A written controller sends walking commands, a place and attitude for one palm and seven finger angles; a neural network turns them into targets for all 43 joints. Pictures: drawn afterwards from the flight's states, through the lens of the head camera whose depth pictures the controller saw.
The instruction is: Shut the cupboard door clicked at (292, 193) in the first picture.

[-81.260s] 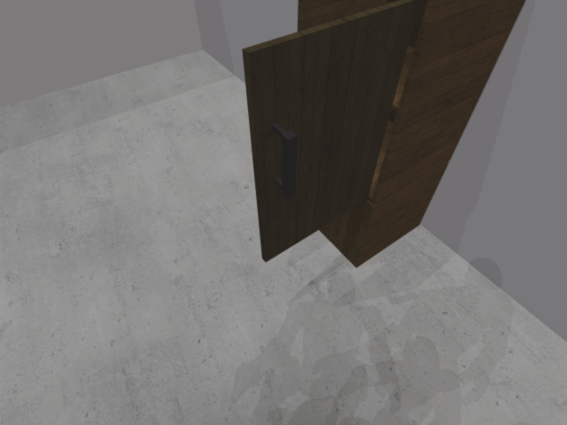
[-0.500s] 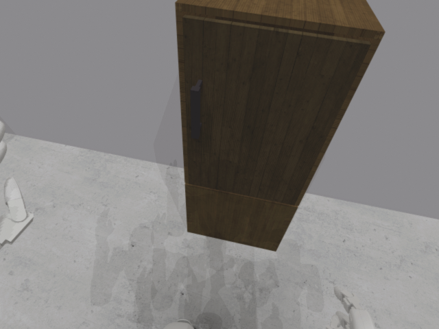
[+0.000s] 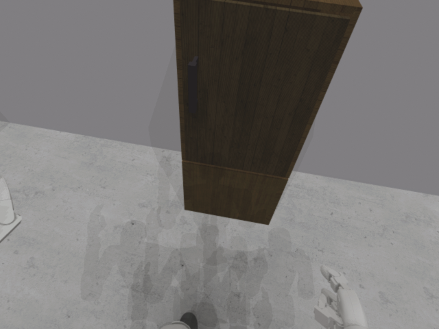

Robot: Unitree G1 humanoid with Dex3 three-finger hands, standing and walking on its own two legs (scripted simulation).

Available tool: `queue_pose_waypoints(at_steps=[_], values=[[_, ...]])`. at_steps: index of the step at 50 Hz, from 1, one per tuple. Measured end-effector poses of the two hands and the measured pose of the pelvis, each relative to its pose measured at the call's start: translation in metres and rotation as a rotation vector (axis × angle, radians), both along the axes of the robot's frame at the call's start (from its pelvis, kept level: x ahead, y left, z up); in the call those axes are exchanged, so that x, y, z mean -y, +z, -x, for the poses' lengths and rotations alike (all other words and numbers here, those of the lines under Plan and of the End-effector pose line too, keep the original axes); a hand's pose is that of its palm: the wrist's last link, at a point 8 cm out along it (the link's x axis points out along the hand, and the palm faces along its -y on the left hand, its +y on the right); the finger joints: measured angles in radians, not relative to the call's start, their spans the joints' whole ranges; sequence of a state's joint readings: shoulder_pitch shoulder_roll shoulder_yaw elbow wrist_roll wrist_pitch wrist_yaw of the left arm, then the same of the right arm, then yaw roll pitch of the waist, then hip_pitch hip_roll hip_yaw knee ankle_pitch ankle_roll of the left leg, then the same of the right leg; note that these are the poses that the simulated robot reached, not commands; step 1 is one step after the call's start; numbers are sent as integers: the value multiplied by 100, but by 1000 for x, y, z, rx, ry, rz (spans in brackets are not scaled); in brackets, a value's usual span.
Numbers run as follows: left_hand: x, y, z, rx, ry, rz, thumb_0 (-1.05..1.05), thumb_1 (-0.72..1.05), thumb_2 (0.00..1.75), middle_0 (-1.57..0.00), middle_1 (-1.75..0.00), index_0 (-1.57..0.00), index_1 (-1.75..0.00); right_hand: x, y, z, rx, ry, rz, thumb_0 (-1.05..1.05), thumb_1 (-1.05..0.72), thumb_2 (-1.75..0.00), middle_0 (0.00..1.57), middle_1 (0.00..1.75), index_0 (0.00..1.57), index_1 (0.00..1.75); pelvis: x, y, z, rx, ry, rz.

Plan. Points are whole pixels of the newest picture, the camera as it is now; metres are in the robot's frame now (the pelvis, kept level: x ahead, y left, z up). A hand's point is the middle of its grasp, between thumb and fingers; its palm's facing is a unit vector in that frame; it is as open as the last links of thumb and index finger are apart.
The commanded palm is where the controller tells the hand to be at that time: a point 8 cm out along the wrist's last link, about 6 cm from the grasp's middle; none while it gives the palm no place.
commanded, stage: stop stepping back and stand still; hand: left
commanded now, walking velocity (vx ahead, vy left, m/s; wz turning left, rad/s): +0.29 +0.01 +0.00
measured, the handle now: (194, 85) +0.75 +0.12 +0.04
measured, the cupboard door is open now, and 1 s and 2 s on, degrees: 0 0 0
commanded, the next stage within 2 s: let the arm hang, fingers relaxed in 1.16 s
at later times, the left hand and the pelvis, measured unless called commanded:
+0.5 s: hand out of the picture +0.14 +0.27 +0.18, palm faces +0.37 -0.80 -0.47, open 7.4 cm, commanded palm +0.09 +0.32 +0.19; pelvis -0.06 +0.02 +0.01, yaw -1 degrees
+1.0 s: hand out of the picture +0.18 +0.28 +0.17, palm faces +0.38 -0.80 -0.46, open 7.4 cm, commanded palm +0.13 +0.32 +0.19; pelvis -0.02 +0.02 +0.01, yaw -2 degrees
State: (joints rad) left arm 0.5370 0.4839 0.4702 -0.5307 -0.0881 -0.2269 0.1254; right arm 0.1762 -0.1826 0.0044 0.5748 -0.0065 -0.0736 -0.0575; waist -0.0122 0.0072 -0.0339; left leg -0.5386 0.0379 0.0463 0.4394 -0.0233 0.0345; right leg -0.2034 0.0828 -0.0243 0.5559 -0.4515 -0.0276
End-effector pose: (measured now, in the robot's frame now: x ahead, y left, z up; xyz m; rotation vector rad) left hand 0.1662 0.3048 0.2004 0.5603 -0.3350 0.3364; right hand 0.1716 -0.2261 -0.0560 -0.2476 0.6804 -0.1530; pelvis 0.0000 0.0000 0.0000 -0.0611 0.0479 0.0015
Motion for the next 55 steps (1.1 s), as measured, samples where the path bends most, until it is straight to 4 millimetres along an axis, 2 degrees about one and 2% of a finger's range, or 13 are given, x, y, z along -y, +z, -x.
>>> queue_pose_waypoints(at_steps=[3, 6, 10, 14, 20, 23, 27, 31, 35, 40, 44, 49, 55], values=[[7, 0, 24, -5, -15, 1, 1, 89, 90, -21, -30, -21, -30, 3, -6, 22, -31, 8, 5, 1, -91, -89, 21, 30, 20, 30, -2, -1, 18, 12, -20, -8], [3, -3, 40, -2, 10, 46, 1, 89, 90, -21, -30, -22, -30, 4, -11, 50, -89, -19, 20, 1, -91, -89, 21, 30, 20, 30, -8, 2, 21, 29, -28, -26], [-19, -16, 43, 22, 81, 105, 1, 88, 90, -22, -30, -22, -30, 4, -20, 80, -130, -64, 52, 1, -91, -89, 21, 30, 20, 30, -19, -1, 27, 45, 16, -14], [-32, -20, 41, -12, 119, 136, 1, 89, 90, -21, -30, -21, -30, -7, -16, 103, -133, -91, 30, 1, -91, -89, 20, 30, 20, 30, -23, 6, 39, 56, -4, -34], [-11, -2, 50, -46, 27, 49, 2, 89, 90, -21, -30, -21, -30, -21, -11, 118, -98, -71, -36, 1, -91, -89, 21, 30, 20, 30, -20, 13, 53, 31, -21, -52], [-3, 0, 58, -63, -5, 18, 1, 89, 90, -21, -30, -21, -30, -20, -18, 120, -109, -62, -45, 1, -91, -89, 21, 30, 20, 30, -20, 10, 59, 41, -20, -41], [-12, -6, 66, -59, 34, 40, 1, 89, 90, -21, -30, -22, -30, -13, -26, 120, -142, -79, -36, 1, -91, -89, 21, 30, 20, 30, -24, 7, 54, 56, -27, -33], [-28, -17, 61, -17, 94, 95, 1, 88, 90, -21, -30, -22, -30, -8, -30, 113, -150, -81, 10, 1, -91, -89, 21, 30, 20, 30, -31, 0, 47, 80, -2, -31], [-36, -20, 49, -15, 115, 121, 1, 89, 90, -21, -30, -21, -30, -14, -23, 98, -114, -80, 17, 1, -91, -89, 20, 30, 20, 30, -36, 2, 42, 78, -17, -57], [-26, -9, 33, -27, 75, 78, 1, 89, 90, -21, -30, -21, -30, -27, -11, 76, -61, -44, -23, 1, -91, -89, 20, 30, 20, 30, -31, 9, 37, 42, -16, -60], [-16, -6, 27, -61, 39, 46, 1, 89, 90, -21, -30, -21, -30, -32, -10, 61, -52, -25, -55, 1, -91, -89, 21, 30, 20, 30, -27, 11, 29, 22, -22, -52], [-14, -14, 22, -118, 50, 55, 1, 89, 90, -21, -30, -21, -30, -26, -12, 48, -63, -32, -61, 1, -91, -89, 21, 30, 20, 30, -24, 10, 21, 22, -29, -51], [-15, -18, 19, -118, 74, 87, 1, 89, 90, -21, -30, -22, -30, -16, -11, 42, -61, -47, -43, 1, -91, -89, 21, 30, 20, 30, -22, 10, 18, 32, -26, -53]])
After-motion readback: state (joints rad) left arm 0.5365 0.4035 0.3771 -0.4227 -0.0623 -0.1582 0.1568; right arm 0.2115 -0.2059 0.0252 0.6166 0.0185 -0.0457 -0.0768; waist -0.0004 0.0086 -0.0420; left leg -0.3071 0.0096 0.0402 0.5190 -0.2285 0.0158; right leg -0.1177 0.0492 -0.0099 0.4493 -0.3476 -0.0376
